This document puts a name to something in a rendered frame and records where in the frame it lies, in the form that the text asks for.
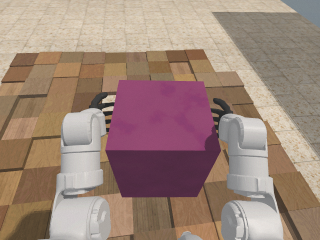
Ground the robot right upper arm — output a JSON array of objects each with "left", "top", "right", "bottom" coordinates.
[{"left": 221, "top": 200, "right": 284, "bottom": 240}]

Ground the carton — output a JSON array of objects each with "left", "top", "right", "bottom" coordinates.
[{"left": 105, "top": 80, "right": 221, "bottom": 198}]

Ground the robot left hand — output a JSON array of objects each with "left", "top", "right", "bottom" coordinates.
[{"left": 89, "top": 92, "right": 115, "bottom": 132}]

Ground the left robot forearm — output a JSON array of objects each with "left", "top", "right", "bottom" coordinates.
[{"left": 49, "top": 108, "right": 107, "bottom": 235}]

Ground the right robot forearm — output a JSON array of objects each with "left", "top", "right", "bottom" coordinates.
[{"left": 218, "top": 113, "right": 284, "bottom": 236}]

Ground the robot right shin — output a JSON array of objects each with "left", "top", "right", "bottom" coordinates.
[{"left": 181, "top": 231, "right": 191, "bottom": 236}]

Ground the robot right hand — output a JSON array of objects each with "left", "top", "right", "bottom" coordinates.
[{"left": 210, "top": 98, "right": 233, "bottom": 138}]

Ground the robot left upper arm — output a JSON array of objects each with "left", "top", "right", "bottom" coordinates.
[{"left": 38, "top": 196, "right": 111, "bottom": 240}]

